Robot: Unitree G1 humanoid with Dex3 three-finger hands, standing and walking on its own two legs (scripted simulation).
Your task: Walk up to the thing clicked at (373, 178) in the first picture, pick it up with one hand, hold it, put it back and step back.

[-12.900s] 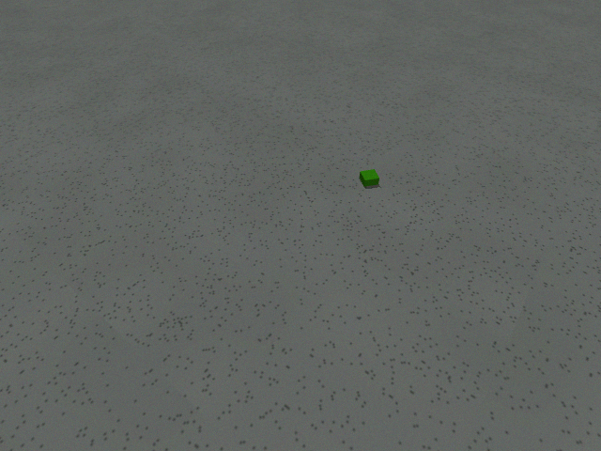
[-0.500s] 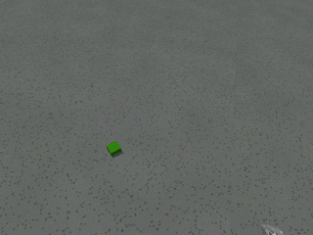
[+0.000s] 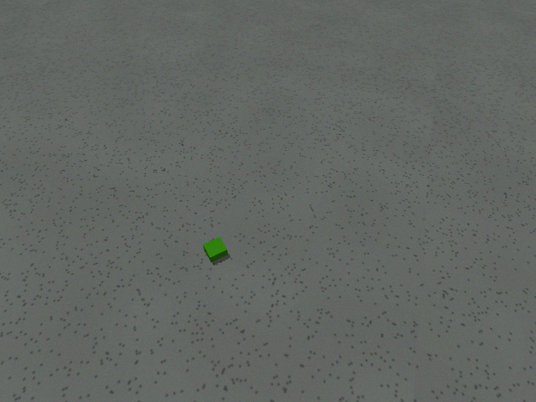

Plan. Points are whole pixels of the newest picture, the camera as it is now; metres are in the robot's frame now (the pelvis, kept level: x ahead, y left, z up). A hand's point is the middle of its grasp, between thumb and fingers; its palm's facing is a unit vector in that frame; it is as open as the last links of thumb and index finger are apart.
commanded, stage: walk up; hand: left
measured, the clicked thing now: (215, 249) +0.80 +0.24 -0.74
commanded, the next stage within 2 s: stand in 0.88 s
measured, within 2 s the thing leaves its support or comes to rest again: neither
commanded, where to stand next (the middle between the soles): +0.41 +0.01 m, yaw -1 degrees
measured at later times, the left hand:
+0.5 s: hand out of the picture +0.11 +0.24 -0.14, palm faces +0.01 -0.92 -0.38, open 7.4 cm
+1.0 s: hand out of the picture +0.11 +0.24 -0.14, palm faces +0.02 -0.95 -0.32, open 7.4 cm
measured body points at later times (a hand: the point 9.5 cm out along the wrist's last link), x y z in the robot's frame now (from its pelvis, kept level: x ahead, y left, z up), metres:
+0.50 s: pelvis +0.02 -0.02 +0.00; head +0.05 -0.03 +0.44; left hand +0.10 +0.29 -0.12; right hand +0.10 -0.32 -0.14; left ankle +0.00 +0.11 -0.73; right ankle +0.06 -0.15 -0.73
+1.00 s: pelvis +0.03 -0.02 +0.02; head +0.04 -0.01 +0.47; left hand +0.11 +0.28 -0.12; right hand +0.14 -0.31 -0.11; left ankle +0.00 +0.11 -0.73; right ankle +0.06 -0.15 -0.73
